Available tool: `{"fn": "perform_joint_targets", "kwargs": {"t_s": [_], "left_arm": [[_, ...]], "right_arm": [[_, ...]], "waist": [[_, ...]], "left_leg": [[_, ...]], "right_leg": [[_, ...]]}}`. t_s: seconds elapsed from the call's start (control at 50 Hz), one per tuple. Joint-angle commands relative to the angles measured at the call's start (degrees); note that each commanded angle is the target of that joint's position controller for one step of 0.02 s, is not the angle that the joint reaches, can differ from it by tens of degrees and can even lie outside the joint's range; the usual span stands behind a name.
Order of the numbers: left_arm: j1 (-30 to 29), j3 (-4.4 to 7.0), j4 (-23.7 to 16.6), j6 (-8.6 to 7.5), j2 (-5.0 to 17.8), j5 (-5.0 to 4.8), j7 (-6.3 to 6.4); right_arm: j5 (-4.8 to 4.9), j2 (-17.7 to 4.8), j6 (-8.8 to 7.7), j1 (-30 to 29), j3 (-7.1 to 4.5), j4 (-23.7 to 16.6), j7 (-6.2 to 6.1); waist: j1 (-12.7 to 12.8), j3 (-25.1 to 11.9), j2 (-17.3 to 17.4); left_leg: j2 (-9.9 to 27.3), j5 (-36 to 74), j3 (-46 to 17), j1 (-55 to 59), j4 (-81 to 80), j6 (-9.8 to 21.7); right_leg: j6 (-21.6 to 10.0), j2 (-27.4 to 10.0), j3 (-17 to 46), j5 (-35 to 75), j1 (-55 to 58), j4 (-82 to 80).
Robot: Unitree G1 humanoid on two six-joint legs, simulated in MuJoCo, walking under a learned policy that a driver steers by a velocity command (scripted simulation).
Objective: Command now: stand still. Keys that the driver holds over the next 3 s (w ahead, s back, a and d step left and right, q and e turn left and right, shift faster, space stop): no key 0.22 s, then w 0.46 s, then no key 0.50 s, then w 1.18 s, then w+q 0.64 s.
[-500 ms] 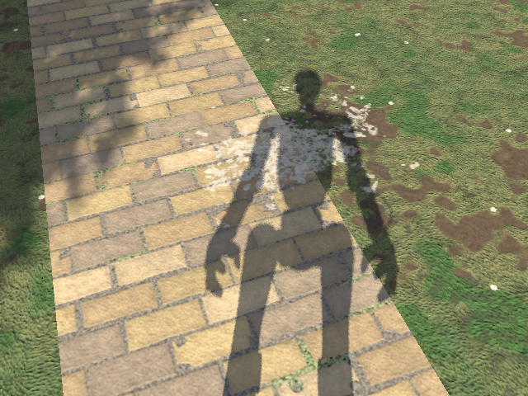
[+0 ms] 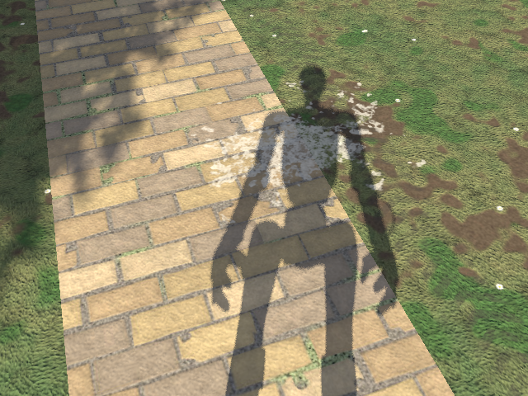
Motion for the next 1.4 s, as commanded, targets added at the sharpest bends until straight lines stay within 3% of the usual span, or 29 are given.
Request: {"fn": "perform_joint_targets", "kwargs": {"t_s": [0.02,0.22,0.28,0.36,0.4,0.46,0.48,0.5,0.52,0.54,0.56,0.62,0.76,0.82,0.88,0.9,0.92,0.94,0.96,0.98,1.02,1.1,1.18,1.22,1.24,1.28,1.32,1.34,1.4], "left_arm": [[3.18,0.86,-0.84,-0.31,5.54,-0.02,0.18],[4.53,0.73,-0.31,-0.34,4.79,-0.08,0.29],[5.82,1.45,-0.01,0.02,6.54,-0.82,0.77],[9.71,3.52,-0.64,-1.72,11.53,-1.74,0.52],[6.38,3.43,-2.23,-2.68,10.44,-1.49,0.27],[-0.37,3.22,-4.9,-2.67,9.3,-2.56,-0.25],[-1.33,2.54,-5.63,-3.1,7.08,-1.93,-0.51],[-0.98,1.68,-7.5,-4.16,3.56,-1.31,-0.57],[-1.3,1.86,-8.15,-5.06,4.04,-2.38,-0.6],[-2.11,2.06,-8.44,-5.71,5.26,-3.2,-1.01],[-1.95,2.14,-7.96,-6.22,5.46,-2.98,-1.41],[-3.6,3.56,-7.65,-6.59,7.38,-1.46,-2.12],[-18.46,1.69,-13.28,-5.59,2.32,-1.24,-3.05],[-19.25,1.84,-14.27,-5.17,4.12,-1.63,-3.48],[-6.8,3.95,-10.45,-5.61,9.05,-0.65,-3.28],[-1.43,4.74,-8.72,-5.69,11.04,-0.18,-3.0],[4.53,5.38,-7.43,-5.43,15.15,1.42,-2.61],[5.61,4.51,-6.84,-4.91,14.35,1.93,-2.86],[3.05,3.63,-7.28,-4.55,10.56,0.64,-3.31],[-4.79,3.08,-8.76,-4.49,9.09,-0.46,-3.24],[-11.92,1.63,-9.66,-4.7,5.37,-0.09,-3.13],[-12.51,1.94,-8.01,-4.32,6.92,2.13,-2.38],[-13.03,2.21,-7.89,-2.96,8.34,0.26,-1.32],[-10.6,2.34,-6.58,-2.33,8.37,-0.61,-1.0],[-10.17,2.76,-6.7,-1.97,9.42,-1.04,-0.79],[-10.79,2.97,-8.13,-2.07,8.62,-1.84,-0.03],[-12.17,2.85,-9.22,-3.56,6.12,-1.57,-0.21],[-11.18,3.69,-8.52,-4.04,7.9,-1.13,-0.6],[-10.31,3.56,-7.74,-5.47,5.57,-1.66,-1.87]], "right_arm": [[0.02,-5.51,-0.27,3.14,-0.8,-0.86,-0.18],[0.08,-4.79,-0.3,4.43,-0.68,-0.82,-0.2],[0.62,-4.28,-0.2,5.37,-0.78,-0.47,-0.44],[0.82,-1.72,-3.31,0.97,-0.27,-3.84,0.96],[1.73,-2.13,-4.9,1.26,-0.51,-4.86,2.07],[1.36,-3.1,-5.96,12.29,-1.72,-0.39,2.58],[0.91,-5.64,-5.89,19.41,-2.75,1.33,2.55],[1.43,-13.17,-6.09,26.59,-4.43,1.49,2.79],[0.17,-11.58,-6.9,25.34,-3.48,1.29,3.19],[0.26,-8.0,-7.55,19.12,-2.41,-0.67,3.22],[0.36,-6.34,-7.79,15.04,-1.84,-2.19,3.5],[0.08,-3.42,-6.86,14.37,-0.62,-3.04,3.77],[-0.76,-7.85,-4.89,16.86,-0.79,-4.17,1.47],[0.09,-8.28,-4.76,17.19,-1.12,-3.45,1.34],[0.23,-8.53,-4.37,12.49,-1.55,-4.56,1.18],[0.07,-8.4,-4.36,12.75,-1.44,-4.85,1.52],[-1.55,-5.8,-4.73,15.68,-0.58,-5.92,1.89],[-0.37,0.79,-4.79,25.23,1.16,-3.73,2.3],[0.68,-3.31,-4.93,23.79,-0.05,-2.53,2.49],[1.67,-4.91,-4.66,17.12,-0.69,-4.8,2.29],[0.54,-5.27,-3.23,11.39,-1.61,-5.94,0.84],[0.08,-2.02,-0.9,11.97,-1.35,-6.36,-0.78],[-0.48,-3.37,0.61,9.29,-1.72,-6.33,-0.32],[-1.51,-4.41,0.76,9.36,-2.11,-6.23,0.06],[-1.22,-5.74,0.46,8.95,-2.28,-6.79,-0.05],[-0.26,-9.7,-0.85,9.05,-3.47,-6.05,-0.22],[0.2,-11.92,-3.06,10.28,-4.62,-5.31,-0.06],[-0.05,-10.24,-4.14,10.41,-4.5,-5.47,0.01],[1.25,-7.32,-5.8,9.55,-3.97,-5.79,0.76]], "waist": [[0.04,1.14,-0.16],[0.09,1.47,-0.15],[0.53,2.52,-2.53],[2.91,8.36,-11.41],[0.86,9.62,-10.6],[-4.96,6.25,-4.83],[-7.18,2.74,3.1],[-8.28,-1.03,18.22],[-6.44,0.02,15.6],[-3.76,5.49,8.28],[-2.45,6.25,5.34],[-1.72,4.73,4.83],[-3.55,5.55,5.21],[-2.09,4.05,7.11],[5.39,-3.63,7.56],[7.78,-7.24,5.63],[7.01,-15.29,-2.85],[2.97,-26.78,-15.29],[3.68,-26.02,-8.09],[2.07,-15.26,-6.47],[-0.55,-7.01,-1.28],[-3.19,-5.76,-6.18],[-3.56,-6.36,-5.95],[-3.63,-3.5,-6.82],[-3.3,-0.58,-6.12],[-2.87,4.42,4.86],[-3.59,4.64,17.6],[-3.33,3.77,14.77],[-1.79,1.65,7.5]], "left_leg": [[-0.36,6.83,0.71,1.34,-3.22,1.12],[-0.54,6.65,0.67,1.0,-3.02,1.34],[-4.14,-14.8,4.4,-2.21,1.47,2.37],[-2.28,-12.11,3.87,-14.08,18.67,4.3],[0.49,-15.29,1.33,-15.9,19.6,6.62],[-3.51,-3.46,5.16,7.18,-0.13,6.83],[2.48,-5.49,-4.67,15.79,-4.42,7.69],[15.77,-11.52,-28.39,23.5,-14.32,14.34],[21.64,-20.4,-42.46,19.92,-18.93,19.16],[20.87,-20.76,-37.5,16.76,-18.59,18.07],[17.57,-16.96,-29.57,15.35,-18.5,15.81],[10.62,5.22,-12.93,14.98,-18.73,11.11],[6.49,32.62,-0.76,6.27,-17.35,10.46],[8.2,38.13,-0.45,7.97,-14.2,9.89],[7.65,49.3,-0.17,12.82,-1.11,7.18],[5.19,45.21,0.71,10.09,7.59,5.16],[0.95,21.15,1.71,-3.19,23.52,3.07],[-7.04,-26.46,-1.07,-13.26,43.61,0.52],[-5.17,-26.16,-8.42,-12.42,48.82,0.42],[-2.51,-23.07,-5.14,-16.74,48.35,0.27],[1.38,-16.86,-3.47,-12.92,41.24,-0.41],[1.54,-14.73,-1.0,-2.37,22.78,-0.56],[0.36,1.25,1.17,5.97,8.4,0.95],[-0.83,-3.63,3.12,7.14,7.22,2.92],[-0.05,-10.54,2.23,3.74,4.15,4.77],[3.82,-27.21,-5.62,-6.09,-7.26,9.44],[14.52,-30.27,-23.11,-0.91,-20.17,14.0],[16.43,-25.07,-25.86,3.26,-20.28,14.88],[14.45,-13.53,-20.0,10.67,-17.51,13.09]], "right_leg": [[-0.77,-1.86,1.46,8.33,-3.88,-5.53],[-0.6,-1.79,1.15,7.97,-4.24,-5.29],[-3.01,-1.6,2.44,-18.67,-6.43,-6.81],[-12.38,-17.12,24.36,-33.79,-7.55,-17.22],[-13.17,-19.27,25.91,-28.55,-7.51,-17.43],[-7.1,-9.42,10.66,-14.58,-15.97,-6.97],[-4.45,-4.67,3.84,-6.79,-21.09,7.49],[-1.21,1.91,-3.46,-9.87,-31.32,26.22],[-1.94,0.8,2.45,-15.23,-36.47,38.71],[-3.39,-3.02,4.46,-10.64,-40.51,44.4],[-4.27,-5.2,4.08,-4.46,-40.88,44.63],[-3.82,-7.84,1.07,5.09,-36.49,36.22],[0.08,-2.59,-6.17,15.46,-25.02,11.52],[-1.55,-1.51,-4.62,18.87,-19.19,6.96],[-5.12,1.39,-4.04,20.99,-6.11,2.34],[-6.45,-0.61,-2.81,30.32,3.06,-0.28],[-10.75,-12.16,8.4,54.41,21.02,6.28],[-22.3,-26.6,26.95,64.51,32.0,3.28],[-21.34,-23.47,27.63,52.57,23.97,-1.01],[-18.63,-20.89,20.17,42.64,14.36,-3.86],[-14.52,-16.16,12.09,32.79,-1.99,-8.83],[-13.55,-12.08,5.98,24.05,-13.19,-12.06],[-10.68,-11.12,6.88,-5.53,-17.01,-14.63],[-6.83,-9.26,7.49,-22.79,-20.65,-16.36],[-5.78,-8.63,7.98,-25.91,-20.66,-15.18],[-3.23,-3.12,0.5,-23.02,-18.33,-6.22],[-1.84,2.06,-5.23,-7.81,-22.83,15.07],[-2.46,-0.01,-2.1,-8.83,-28.07,22.83],[-3.41,-3.62,-0.24,-5.18,-33.42,22.42]]}}
Next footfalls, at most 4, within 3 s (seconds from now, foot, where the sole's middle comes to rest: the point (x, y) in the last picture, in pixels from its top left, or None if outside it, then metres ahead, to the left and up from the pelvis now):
0.90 right None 0.40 -0.07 -0.78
1.24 left None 0.36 0.16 -0.78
1.60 right None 0.47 -0.11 -0.78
2.06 left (231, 287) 0.82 0.13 -0.78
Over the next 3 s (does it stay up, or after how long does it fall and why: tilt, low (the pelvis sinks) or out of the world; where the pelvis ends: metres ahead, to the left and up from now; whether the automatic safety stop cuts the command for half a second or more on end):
stays up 1.14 0.01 0.00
